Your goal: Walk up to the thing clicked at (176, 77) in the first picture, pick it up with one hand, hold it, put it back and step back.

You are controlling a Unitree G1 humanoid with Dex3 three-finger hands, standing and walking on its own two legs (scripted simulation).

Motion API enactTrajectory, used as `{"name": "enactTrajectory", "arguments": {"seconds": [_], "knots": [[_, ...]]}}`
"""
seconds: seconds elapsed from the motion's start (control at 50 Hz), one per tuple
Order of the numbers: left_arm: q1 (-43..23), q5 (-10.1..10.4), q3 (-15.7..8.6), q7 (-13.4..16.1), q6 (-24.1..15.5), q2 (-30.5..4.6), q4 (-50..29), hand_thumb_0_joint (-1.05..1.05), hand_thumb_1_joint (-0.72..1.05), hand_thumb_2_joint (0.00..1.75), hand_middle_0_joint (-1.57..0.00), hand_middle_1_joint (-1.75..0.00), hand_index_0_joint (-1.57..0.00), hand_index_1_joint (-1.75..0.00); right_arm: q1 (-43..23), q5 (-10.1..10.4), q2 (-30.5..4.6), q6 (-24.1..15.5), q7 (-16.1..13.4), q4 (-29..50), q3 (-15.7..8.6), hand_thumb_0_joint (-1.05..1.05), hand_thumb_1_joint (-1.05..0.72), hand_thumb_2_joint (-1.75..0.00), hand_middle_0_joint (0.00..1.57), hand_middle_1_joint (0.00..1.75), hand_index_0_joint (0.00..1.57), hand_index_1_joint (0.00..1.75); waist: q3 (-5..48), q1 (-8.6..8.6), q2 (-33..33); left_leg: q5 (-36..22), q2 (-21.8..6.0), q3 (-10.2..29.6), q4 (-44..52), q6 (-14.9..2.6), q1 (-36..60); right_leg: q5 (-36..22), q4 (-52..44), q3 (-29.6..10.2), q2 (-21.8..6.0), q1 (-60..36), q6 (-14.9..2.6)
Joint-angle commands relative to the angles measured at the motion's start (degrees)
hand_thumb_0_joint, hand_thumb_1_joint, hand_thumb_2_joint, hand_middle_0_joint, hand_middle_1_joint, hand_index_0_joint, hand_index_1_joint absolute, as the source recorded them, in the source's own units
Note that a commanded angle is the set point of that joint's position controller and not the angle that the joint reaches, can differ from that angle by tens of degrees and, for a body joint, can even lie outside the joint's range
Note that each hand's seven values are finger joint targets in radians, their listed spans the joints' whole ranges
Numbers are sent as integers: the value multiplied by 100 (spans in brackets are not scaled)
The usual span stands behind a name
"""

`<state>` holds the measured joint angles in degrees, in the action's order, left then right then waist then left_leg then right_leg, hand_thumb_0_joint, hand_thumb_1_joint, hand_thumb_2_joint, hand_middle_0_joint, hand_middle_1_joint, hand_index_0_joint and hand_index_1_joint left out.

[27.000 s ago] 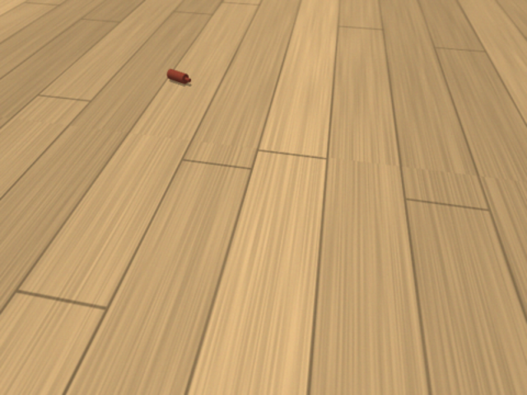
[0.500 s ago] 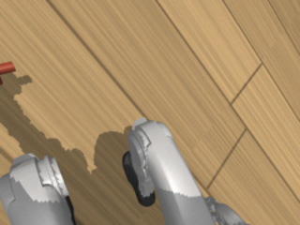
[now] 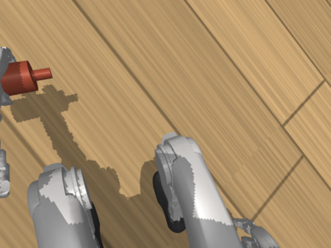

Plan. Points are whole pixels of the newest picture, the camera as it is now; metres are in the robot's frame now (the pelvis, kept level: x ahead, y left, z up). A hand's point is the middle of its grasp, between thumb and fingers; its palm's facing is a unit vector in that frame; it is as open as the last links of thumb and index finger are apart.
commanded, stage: lift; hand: left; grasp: from above
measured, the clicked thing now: (7, 80) +0.53 +0.25 -0.16
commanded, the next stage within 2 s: hold in 1.62 s
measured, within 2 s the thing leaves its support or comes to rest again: neither
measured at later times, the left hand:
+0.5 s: hand out of the picture +0.44 +0.30 -0.01, palm faces -0.44 -0.10 -0.89, open 9.8 cm
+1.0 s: hand out of the picture +0.36 +0.27 +0.20, palm faces -0.44 -0.13 -0.89, open 9.7 cm
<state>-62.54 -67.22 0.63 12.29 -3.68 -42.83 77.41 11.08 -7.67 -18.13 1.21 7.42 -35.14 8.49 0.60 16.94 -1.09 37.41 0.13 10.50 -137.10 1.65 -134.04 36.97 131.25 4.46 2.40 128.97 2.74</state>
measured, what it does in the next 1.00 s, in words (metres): rises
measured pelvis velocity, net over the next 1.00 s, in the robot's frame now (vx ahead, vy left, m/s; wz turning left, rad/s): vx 0.02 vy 0.00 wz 0.13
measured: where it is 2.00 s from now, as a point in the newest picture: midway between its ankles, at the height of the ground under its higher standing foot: (134, 227)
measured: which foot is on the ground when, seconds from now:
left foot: down 0.00-1.00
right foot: down 0.00-1.00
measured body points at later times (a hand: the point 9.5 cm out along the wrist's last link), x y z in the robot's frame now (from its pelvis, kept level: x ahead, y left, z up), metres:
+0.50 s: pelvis +0.00 +0.00 +0.08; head +0.20 +0.05 +0.48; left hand +0.46 +0.30 +0.04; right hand +0.11 -0.27 -0.04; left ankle +0.08 +0.13 -0.30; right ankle +0.11 -0.13 -0.30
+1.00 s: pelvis +0.02 +0.00 +0.26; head +0.13 +0.01 +0.70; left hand +0.38 +0.28 +0.25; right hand +0.16 -0.25 +0.13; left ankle +0.08 +0.13 -0.30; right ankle +0.11 -0.13 -0.30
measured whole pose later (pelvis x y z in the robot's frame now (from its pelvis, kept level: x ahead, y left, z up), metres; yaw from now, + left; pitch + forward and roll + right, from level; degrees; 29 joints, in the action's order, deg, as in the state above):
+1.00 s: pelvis +0.02 +0.00 +0.26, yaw +8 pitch +23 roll -2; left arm -24.7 -55.1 7.8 1.1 1.5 -27.6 40.6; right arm 11.0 1.8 -13.7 3.4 -2.3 -37.9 -0.4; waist 10.6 4.6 -3.4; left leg 31.6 -1.7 2.8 -87.5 0.9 -79.5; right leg 31.6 85.8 -0.1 0.5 77.7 1.6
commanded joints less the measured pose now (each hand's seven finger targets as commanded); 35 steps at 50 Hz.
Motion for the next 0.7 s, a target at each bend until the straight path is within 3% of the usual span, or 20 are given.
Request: {"name": "enactTrajectory", "arguments": {"seconds": [0.0,0.06,0.12,0.16,0.26,0.34,0.38,0.42,0.44,0.48,0.52,0.58,0.6,0.68], "knots": [[-2035,192,-208,-36,111,-1348,-1473,0,76,61,-99,-76,-105,-69,1223,113,-1453,118,-164,89,-634,0,-91,-90,20,30,20,30,4657,-56,-1963,-931,25,-717,1601,-215,3043,-974,-1473,463,173,-2523,-573],[-1688,343,-100,-248,222,-1081,-1571,0,76,64,-100,-75,-106,-69,1313,161,-1393,219,-200,81,-712,0,-91,-90,20,30,20,30,4670,-79,-1745,-1161,25,-793,1657,-234,3135,-1240,-1624,407,160,-2779,-554],[-1456,402,-162,-423,230,-1105,-2035,0,76,65,-99,-75,-105,-69,1307,251,-1394,301,-257,88,-822,0,-91,-90,20,30,20,30,4725,-242,-1807,-1309,51,-805,1827,-226,3413,-1319,-1716,396,109,-2675,-585],[-1303,408,-166,-511,191,-1012,-2245,0,77,65,-100,-74,-106,-68,1339,290,-1440,343,-286,97,-909,0,-91,-90,20,30,20,30,4661,-257,-1670,-1300,72,-779,1906,-223,3526,-1258,-1816,397,79,-2592,-615],[-1142,614,-227,-685,106,-982,-3189,0,76,64,-100,-72,-105,-66,1267,435,-1255,405,-331,183,-1072,0,-90,-90,20,30,20,30,5201,-526,-1758,-1247,84,-855,2324,-271,3981,-1233,-2102,224,24,-2914,-577],[-662,694,-151,-760,95,-771,-3212,0,73,63,-97,-72,-103,-66,1179,505,-1179,430,-408,196,-1145,0,-90,-90,20,30,20,30,4849,-594,-1466,-1039,82,-853,2633,-307,4100,-1051,-2414,163,2,-2908,-570],[-633,772,10,-802,102,-532,-3491,0,73,64,-97,-71,-102,-66,1121,555,-1092,432,-440,259,-1165,0,-90,-90,20,30,20,30,4884,-614,-1431,-851,51,-807,2885,-318,4274,-945,-2546,162,18,-3002,-556],[-252,825,-24,-845,149,-562,-3359,0,74,62,-96,-73,-102,-66,1057,589,-1114,443,-491,263,-1195,0,-90,-90,20,30,20,30,4570,-681,-1120,-592,63,-805,3085,-353,4219,-723,-2807,140,2,-3123,-536],[-274,934,65,-870,149,-408,-3541,0,74,58,-97,-68,-103,-62,987,597,-1066,437,-517,308,-1200,0,-90,-90,20,30,20,30,4537,-681,-1039,-436,49,-789,3203,-357,4279,-601,-2910,131,16,-3184,-528],[-64,965,46,-943,167,-454,-3645,0,71,59,-95,-69,-101,-63,920,639,-1072,421,-580,299,-1225,0,-90,-90,20,30,20,30,4489,-754,-1042,-364,46,-754,3426,-350,4479,-576,-3050,112,3,-3345,-517],[51,1020,175,-1016,188,-274,-3948,0,73,57,-96,-68,-102,-62,857,692,-1010,400,-616,327,-1242,0,-90,-90,20,30,20,30,4650,-798,-1127,-378,-2,-669,3746,-339,4821,-732,-3117,120,-6,-3569,-479],[350,1075,179,-1014,272,-196,-4223,0,75,58,-97,-69,-103,-63,717,749,-917,370,-689,401,-1265,0,-89,-90,20,30,20,30,4681,-867,-1058,-194,-31,-566,4210,-338,5188,-711,-3357,118,11,-3954,-437],[304,1106,74,-985,290,-318,-4506,0,76,58,-99,-67,-105,-61,681,770,-907,365,-730,390,-1282,0,-89,-90,20,30,20,30,4680,-922,-1023,-108,-29,-546,4371,-334,5367,-649,-3526,95,-5,-4080,-431],[704,1137,85,-968,374,-206,-4670,0,76,58,-101,-65,-106,-60,525,821,-743,306,-829,323,-1268,0,-89,-90,20,30,20,30,4399,-948,-852,-260,-35,-675,4778,-333,5775,-705,-4100,-10,2,-4611,-398]]}}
